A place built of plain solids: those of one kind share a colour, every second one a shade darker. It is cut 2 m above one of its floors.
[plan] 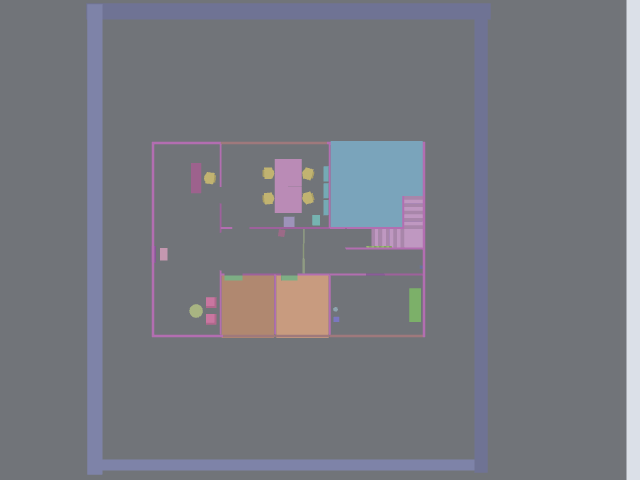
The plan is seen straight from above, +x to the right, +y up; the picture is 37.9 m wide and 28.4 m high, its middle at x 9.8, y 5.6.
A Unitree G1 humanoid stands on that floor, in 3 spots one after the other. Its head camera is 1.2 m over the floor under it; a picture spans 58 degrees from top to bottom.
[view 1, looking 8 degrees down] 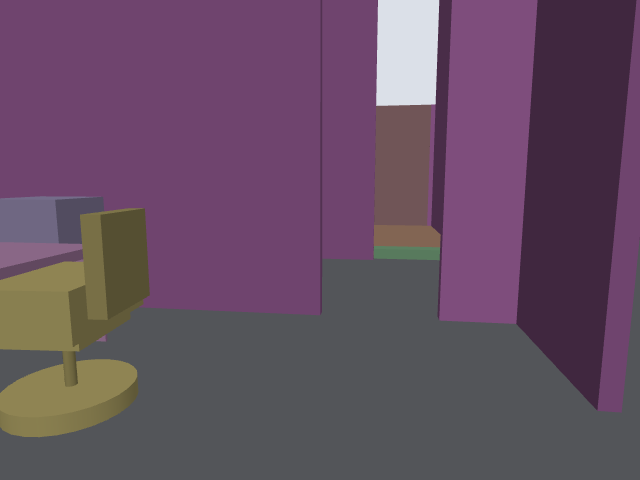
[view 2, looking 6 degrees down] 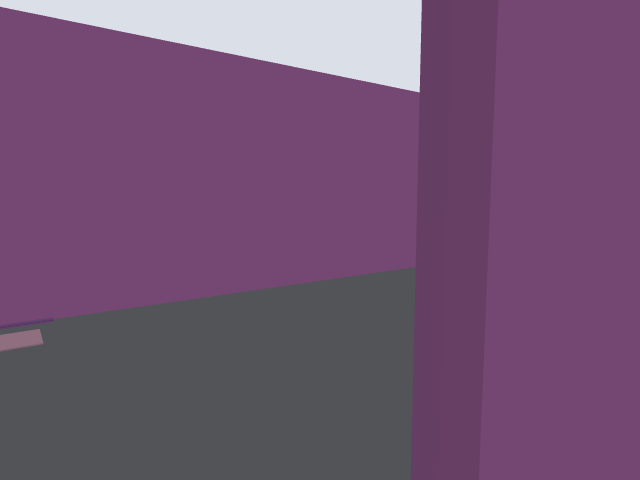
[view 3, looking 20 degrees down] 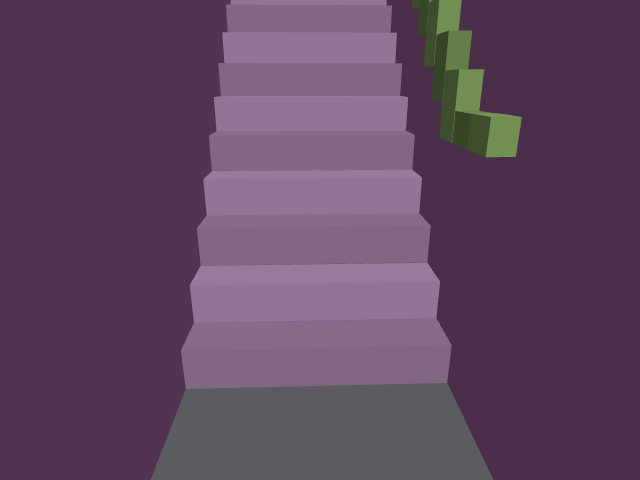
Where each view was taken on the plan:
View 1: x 5.12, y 10.06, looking -82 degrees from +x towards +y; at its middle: wall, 3.76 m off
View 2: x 4.82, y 4.94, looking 144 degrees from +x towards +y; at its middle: wall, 5.99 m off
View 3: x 11.34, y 5.75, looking -2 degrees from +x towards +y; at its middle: split_steps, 2.06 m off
